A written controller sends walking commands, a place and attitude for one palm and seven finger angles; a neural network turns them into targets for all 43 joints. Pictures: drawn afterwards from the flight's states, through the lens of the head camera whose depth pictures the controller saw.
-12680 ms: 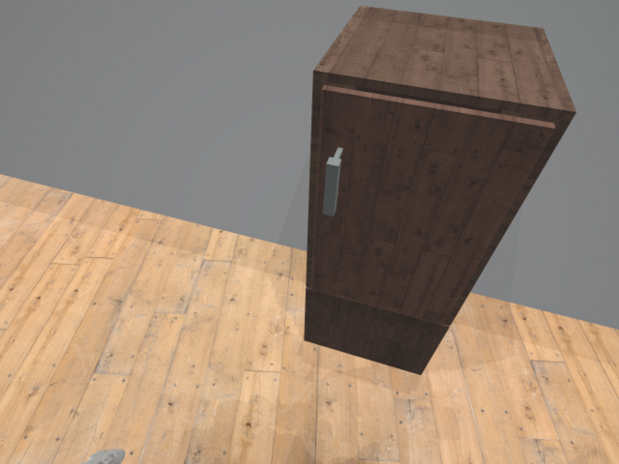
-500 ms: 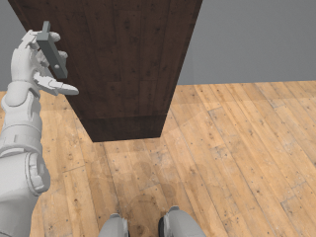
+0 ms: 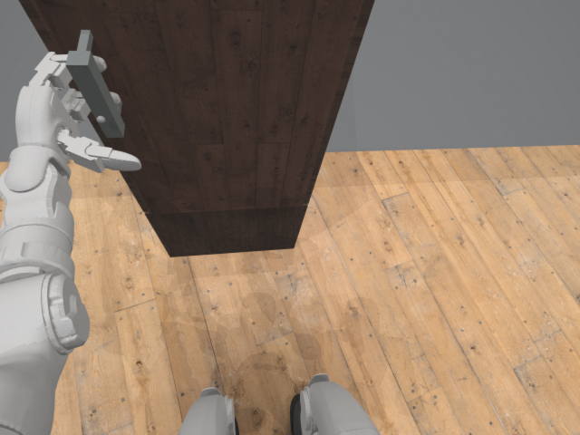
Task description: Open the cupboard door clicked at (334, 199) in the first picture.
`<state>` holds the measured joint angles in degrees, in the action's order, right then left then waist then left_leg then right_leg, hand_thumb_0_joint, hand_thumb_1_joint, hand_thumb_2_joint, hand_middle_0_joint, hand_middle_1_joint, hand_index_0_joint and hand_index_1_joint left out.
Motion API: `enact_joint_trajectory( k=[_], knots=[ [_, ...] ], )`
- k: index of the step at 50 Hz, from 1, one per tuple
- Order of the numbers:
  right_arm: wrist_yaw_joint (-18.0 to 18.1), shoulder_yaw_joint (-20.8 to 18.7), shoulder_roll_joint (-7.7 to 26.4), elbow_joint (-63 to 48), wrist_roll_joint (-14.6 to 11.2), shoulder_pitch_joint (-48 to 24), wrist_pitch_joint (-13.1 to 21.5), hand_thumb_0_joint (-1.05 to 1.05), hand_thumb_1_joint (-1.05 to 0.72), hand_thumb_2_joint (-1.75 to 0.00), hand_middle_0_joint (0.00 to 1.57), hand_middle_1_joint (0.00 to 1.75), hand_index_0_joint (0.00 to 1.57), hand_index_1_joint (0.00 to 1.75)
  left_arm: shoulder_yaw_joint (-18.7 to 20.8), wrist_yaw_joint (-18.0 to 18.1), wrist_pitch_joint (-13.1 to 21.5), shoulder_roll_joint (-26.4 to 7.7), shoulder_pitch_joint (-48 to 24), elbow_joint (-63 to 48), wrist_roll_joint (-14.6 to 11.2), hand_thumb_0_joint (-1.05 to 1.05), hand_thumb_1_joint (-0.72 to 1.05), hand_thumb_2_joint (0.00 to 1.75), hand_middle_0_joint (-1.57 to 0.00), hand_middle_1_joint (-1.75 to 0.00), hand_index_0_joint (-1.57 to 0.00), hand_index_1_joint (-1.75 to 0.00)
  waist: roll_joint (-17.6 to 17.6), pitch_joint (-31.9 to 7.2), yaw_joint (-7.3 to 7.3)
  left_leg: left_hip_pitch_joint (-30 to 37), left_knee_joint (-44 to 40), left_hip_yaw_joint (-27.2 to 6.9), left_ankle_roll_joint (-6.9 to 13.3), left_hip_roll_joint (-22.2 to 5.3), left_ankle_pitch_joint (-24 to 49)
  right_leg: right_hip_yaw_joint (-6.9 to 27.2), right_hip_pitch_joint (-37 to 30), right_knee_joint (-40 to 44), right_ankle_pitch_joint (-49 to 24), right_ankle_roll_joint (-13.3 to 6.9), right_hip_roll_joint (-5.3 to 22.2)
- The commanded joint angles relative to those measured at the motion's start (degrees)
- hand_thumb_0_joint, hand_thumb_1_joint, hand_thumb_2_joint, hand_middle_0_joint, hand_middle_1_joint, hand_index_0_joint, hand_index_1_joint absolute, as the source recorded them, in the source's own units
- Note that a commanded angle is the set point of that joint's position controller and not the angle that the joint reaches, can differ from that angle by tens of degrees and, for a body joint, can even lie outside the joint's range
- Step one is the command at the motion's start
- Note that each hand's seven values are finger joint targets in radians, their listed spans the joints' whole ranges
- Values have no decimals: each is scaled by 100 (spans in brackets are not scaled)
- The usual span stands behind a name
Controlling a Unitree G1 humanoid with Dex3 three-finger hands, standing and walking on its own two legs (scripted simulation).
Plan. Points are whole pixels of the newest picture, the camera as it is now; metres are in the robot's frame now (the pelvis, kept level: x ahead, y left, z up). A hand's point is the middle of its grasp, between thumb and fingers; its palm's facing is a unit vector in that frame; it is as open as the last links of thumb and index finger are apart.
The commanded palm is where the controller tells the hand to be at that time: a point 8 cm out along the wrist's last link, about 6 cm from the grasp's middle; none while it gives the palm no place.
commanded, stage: close the thumb around the handle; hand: left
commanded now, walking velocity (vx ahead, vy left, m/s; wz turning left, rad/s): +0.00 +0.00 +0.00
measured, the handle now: (101, 87) +0.56 +0.21 +0.08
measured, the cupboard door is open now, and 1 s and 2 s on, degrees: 0 1 50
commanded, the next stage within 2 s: pull the door open along its arc in 0.76 s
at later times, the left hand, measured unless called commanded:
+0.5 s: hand (108, 119) +0.51 +0.20 +0.08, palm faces +0.02 -1.00 -0.01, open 8.7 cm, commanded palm +0.49 +0.24 +0.08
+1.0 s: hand (119, 124) +0.51 +0.18 +0.07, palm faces +0.03 -1.00 +0.00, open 5.8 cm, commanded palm +0.47 +0.22 +0.08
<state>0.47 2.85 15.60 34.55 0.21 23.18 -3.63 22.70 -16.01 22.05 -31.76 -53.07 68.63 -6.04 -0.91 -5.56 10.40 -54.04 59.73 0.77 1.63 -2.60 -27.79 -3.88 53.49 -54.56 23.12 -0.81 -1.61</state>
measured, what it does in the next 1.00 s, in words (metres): stands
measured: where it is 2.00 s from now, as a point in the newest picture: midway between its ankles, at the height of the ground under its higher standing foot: outside the picture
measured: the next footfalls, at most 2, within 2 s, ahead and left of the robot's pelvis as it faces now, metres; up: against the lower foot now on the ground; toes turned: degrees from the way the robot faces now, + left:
none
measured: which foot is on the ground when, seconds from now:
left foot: down 0.00-1.00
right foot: down 0.00-1.00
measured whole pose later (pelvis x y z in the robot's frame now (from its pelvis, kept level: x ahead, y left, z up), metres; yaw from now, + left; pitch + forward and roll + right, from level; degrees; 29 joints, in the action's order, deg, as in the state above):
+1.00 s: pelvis +0.00 +0.00 +0.00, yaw -1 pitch +21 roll -3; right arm -0.2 2.6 15.1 34.1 0.5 23.5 -3.6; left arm 22.6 -12.2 22.7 -28.5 -50.3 65.9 -5.5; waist -1.1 -5.9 10.6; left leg -53.3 59.6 1.3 1.5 -2.8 -27.7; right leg -3.2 53.2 -54.8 22.9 -1.0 -1.9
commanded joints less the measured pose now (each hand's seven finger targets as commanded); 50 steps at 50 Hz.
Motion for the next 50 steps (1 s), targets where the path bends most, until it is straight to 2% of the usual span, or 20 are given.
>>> enact_joint_trajectory(
  k=[1, 3, 7, 11, 13, 14, 21, 22, 25, 28, 32, 35, 36, 38, 39, 43, 45, 46, 47, 50],
  knots=[
    [43, -416, 1056, -132, 62, 1052, 84, 0, -90, -90, 20, 30, 20, 30, 150, 82, 500, -1308, -2689, -1246, -73, 0, -50, 30, -30, -120, -30, -120, -801, -2665, 146, 2026, -552, -419, 2, 102, 2391, 204, -1048, 450, -1670, -24, -159],
    [20, -433, 1054, -162, 59, 1035, 73, 0, -90, -90, 20, 30, 20, 30, 102, 101, 453, -1202, -2471, -1168, -38, 0, -50, 30, -30, -120, -30, -120, -920, -2787, 91, 2145, -569, -401, -25, 107, 2529, 187, -1040, 445, -1743, -23, -149],
    [-15, -452, 1052, -182, 75, 1055, 32, 0, -90, -90, 20, 30, 20, 30, 33, 118, 452, -1152, -2512, -1506, -5, 0, -28, 40, -32, -122, -32, -122, -1068, -3038, 53, 2470, -556, -439, -60, 70, 2940, 143, -1016, 409, -1914, -27, -160],
    [-21, -450, 1050, -218, 63, 1064, 1, 0, -90, -90, 20, 30, 20, 30, 148, 177, 441, -1182, -2350, -1513, -80, 0, -5, 49, -33, -125, -33, -125, -816, -2911, 9, 2360, -599, -441, -50, 79, 2961, 132, -1199, 436, -1993, -41, -181],
    [-41, -451, 1008, -217, 52, 1010, 0, 0, -90, -90, 20, 30, 20, 30, -27, 216, 432, -918, -2374, -1487, -86, 0, 6, 54, -34, -126, -34, -126, -848, -2754, 62, 2360, -630, -422, -58, 76, 2851, 115, -1077, 468, -1905, -18, -185],
    [-34, -461, 1035, -213, 59, 1028, -6, 0, -90, -90, 20, 30, 20, 30, 115, 247, 452, -1088, -2316, -1497, -57, 0, 12, 56, -34, -127, -34, -127, -739, -2747, 11, 2298, -642, -447, -62, 68, 2838, 108, -1113, 452, -1885, -25, -177],
    [-37, -437, 1019, -226, 79, 1009, 6, 0, -90, -90, 20, 30, 20, 30, 31, 329, 513, -993, -2363, -1318, 21, 0, 51, 73, -37, -131, -37, -131, -747, -2537, 65, 2203, -655, -416, -42, 98, 2637, 126, -1041, 460, -1767, -40, -165],
    [-33, -437, 1041, -222, 67, 999, 0, 0, -90, -90, 20, 30, 20, 30, 150, 324, 501, -1148, -2274, -1227, 30, 0, 56, 76, -38, -131, -38, -131, -709, -2536, 13, 2143, -666, -419, -55, 94, 2562, 134, -1053, 460, -1716, -37, -162],
    [-4, -418, 1035, -259, 55, 955, 13, 0, -90, -90, 20, 30, 20, 30, 121, 291, 490, -1211, -2467, -1256, 45, 0, 73, 83, -39, -133, -39, -133, -655, -2522, 67, 1913, -678, -375, -22, 123, 2250, 185, -1184, 478, -1638, -18, -146],
    [10, -408, 1041, -226, 63, 977, 37, 0, -90, -90, 20, 30, 20, 30, 184, 270, 533, -1306, -2486, -1214, 61, 0, 90, 90, -40, -135, -40, -135, -669, -2702, 54, 1952, -608, -392, -13, 124, 2339, 202, -1199, 435, -1699, -23, -149],
    [39, -410, 1030, -207, 62, 973, 55, 0, -90, -90, 20, 30, 20, 30, 130, 183, 561, -1294, -2720, -1361, 28, 0, 90, 90, -40, -135, -40, -135, -866, -2889, 100, 2016, -545, -380, -6, 128, 2408, 234, -1205, 412, -1797, -10, -137],
    [61, -400, 1057, -215, 50, 974, 40, 0, -90, -90, 20, 30, 20, 30, 374, 249, 441, -1501, -2615, -1186, -50, 0, 90, 90, -40, -135, -40, -135, -620, -2713, 75, 1782, -589, -365, 7, 135, 2257, 225, -1327, 451, -1735, 5, -134],
    [66, -394, 1057, -255, 66, 1002, 45, 0, -90, -90, 20, 30, 20, 30, 496, 289, 457, -1617, -2554, -1252, -40, 0, 90, 90, -40, -135, -40, -135, -684, -2822, -4, 1814, -582, -377, 9, 147, 2374, 221, -1389, 410, -1820, -12, -142],
    [35, -401, 999, -285, 65, 956, 53, 0, -90, -90, 20, 30, 20, 30, 370, 339, 496, -1475, -2509, -1422, 30, 0, 90, 90, -40, -135, -40, -135, -976, -3012, -64, 1985, -564, -341, -17, 155, 2518, 230, -1377, 398, -1906, -9, -132],
    [28, -399, 1013, -276, 66, 950, 49, 0, -90, -90, 20, 30, 20, 30, 328, 360, 507, -1454, -2492, -1421, 50, 0, 90, 90, -40, -135, -40, -135, -843, -2893, -5, 1995, -578, -361, -20, 130, 2500, 204, -1300, 414, -1866, -4, -132],
    [37, -379, 1025, -324, 46, 925, 35, 0, -90, -90, 20, 30, 20, 30, 452, 400, 502, -1666, -2336, -1275, 81, 0, 90, 90, -40, -135, -40, -135, -561, -2686, -22, 1556, -618, -283, 30, 162, 2142, 281, -1626, 472, -1829, 13, -139],
    [-2, -411, 954, -339, 49, 877, 85, 0, -90, -90, 20, 30, 20, 30, -45, 346, 524, -903, -2409, -1531, -15, 0, 90, 90, -40, -135, -40, -135, -645, -2759, 56, 1724, -641, -260, 25, 174, 2036, 269, -1540, 518, -1760, 10, -140],
    [-8, -434, 954, -343, 59, 885, 107, 0, -90, -90, 20, 30, 20, 30, -31, 329, 589, -877, -2347, -1658, -38, 0, 90, 90, -40, -135, -40, -135, -771, -2936, 2, 1958, -617, -286, 9, 161, 2252, 251, -1526, 477, -1869, -22, -147],
    [-16, -453, 995, -321, 62, 906, 100, 0, -90, -90, 20, 30, 20, 30, 155, 341, 622, -1102, -2198, -1737, -40, 0, 90, 90, -40, -135, -40, -135, -904, -3136, -98, 2097, -608, -287, -19, 150, 2437, 251, -1552, 451, -1978, -27, -148],
    [-55, -465, 973, -373, 34, 851, 77, 0, -90, -90, 20, 30, 20, 30, 82, 324, 609, -925, -1696, -1819, -102, 0, 90, 90, -40, -135, -40, -135, -663, -3021, -176, 2038, -681, -238, -19, 156, 2472, 233, -1743, 494, -2094, -23, -165]
  ],
)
